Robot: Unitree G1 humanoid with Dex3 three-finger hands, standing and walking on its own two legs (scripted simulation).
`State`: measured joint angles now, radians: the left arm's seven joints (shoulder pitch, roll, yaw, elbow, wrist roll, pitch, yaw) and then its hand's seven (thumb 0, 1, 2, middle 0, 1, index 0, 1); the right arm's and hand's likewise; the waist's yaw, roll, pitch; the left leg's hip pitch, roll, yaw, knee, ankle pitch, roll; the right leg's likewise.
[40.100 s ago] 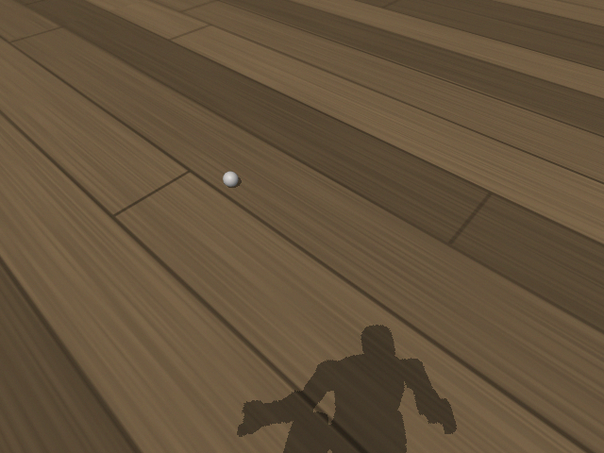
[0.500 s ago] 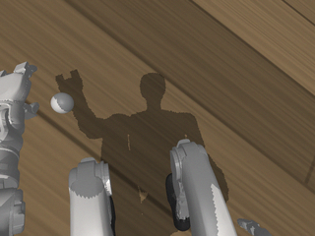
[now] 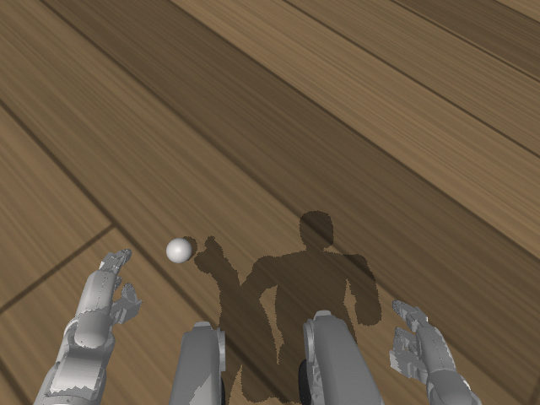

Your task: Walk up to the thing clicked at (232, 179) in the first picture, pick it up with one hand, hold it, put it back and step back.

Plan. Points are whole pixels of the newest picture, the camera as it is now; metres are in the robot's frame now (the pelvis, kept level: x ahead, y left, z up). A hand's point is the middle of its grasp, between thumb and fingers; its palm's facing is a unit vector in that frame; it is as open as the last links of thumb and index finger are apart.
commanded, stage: home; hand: left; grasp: from above
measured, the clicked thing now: (179, 250) +0.55 +0.22 -0.53
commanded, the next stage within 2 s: none
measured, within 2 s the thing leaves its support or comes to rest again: neither
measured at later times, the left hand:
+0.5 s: hand (90, 339) +0.23 +0.18 +0.09, palm faces +0.08 -0.97 -0.21, open 7.4 cm
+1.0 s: hand (81, 346) +0.22 +0.19 +0.10, palm faces +0.08 -0.98 -0.20, open 7.4 cm
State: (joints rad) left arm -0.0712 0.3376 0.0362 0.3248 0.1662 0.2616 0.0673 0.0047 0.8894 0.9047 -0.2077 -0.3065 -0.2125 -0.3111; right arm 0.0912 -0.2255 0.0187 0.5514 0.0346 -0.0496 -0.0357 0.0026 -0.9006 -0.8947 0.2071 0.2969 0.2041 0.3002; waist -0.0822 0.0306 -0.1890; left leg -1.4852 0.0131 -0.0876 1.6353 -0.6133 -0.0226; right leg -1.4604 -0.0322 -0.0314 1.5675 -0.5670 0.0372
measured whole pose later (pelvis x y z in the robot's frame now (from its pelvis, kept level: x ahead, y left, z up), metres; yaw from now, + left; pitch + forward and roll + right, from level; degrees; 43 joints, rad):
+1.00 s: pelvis +0.07 +0.00 +0.14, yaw +2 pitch +10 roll -3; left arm 0.50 0.22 0.04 -0.13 -0.05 0.46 0.02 0.01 0.90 0.90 -0.20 -0.30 -0.20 -0.30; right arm 0.28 -0.22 0.03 0.54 0.00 -0.25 -0.18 0.01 -0.90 -0.89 0.21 0.30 0.21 0.30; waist -0.04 0.04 -0.15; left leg -0.68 0.03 -0.07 1.01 -0.50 -0.02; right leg -0.65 -0.02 -0.05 0.93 -0.45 0.03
